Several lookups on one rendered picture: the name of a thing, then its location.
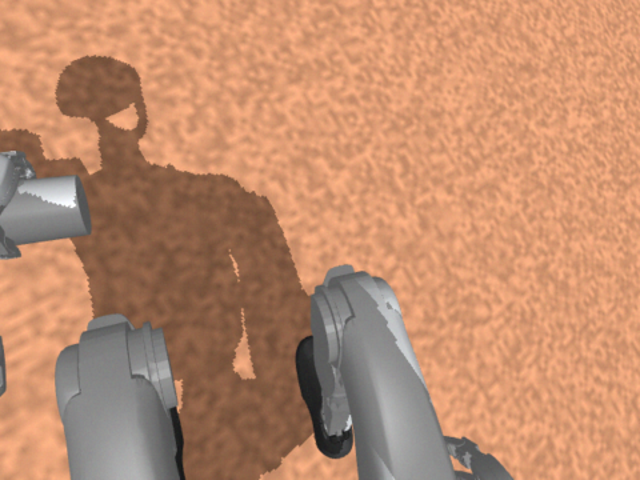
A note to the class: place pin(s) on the left robot foot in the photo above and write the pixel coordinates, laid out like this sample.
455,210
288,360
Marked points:
179,441

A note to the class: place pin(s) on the left robot hand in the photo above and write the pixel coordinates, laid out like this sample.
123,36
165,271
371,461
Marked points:
13,167

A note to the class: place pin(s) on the right robot hand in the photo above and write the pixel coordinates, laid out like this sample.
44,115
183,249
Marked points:
483,466

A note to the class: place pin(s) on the bottle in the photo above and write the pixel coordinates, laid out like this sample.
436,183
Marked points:
46,209

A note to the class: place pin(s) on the right robot foot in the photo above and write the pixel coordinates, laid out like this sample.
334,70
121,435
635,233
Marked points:
334,447

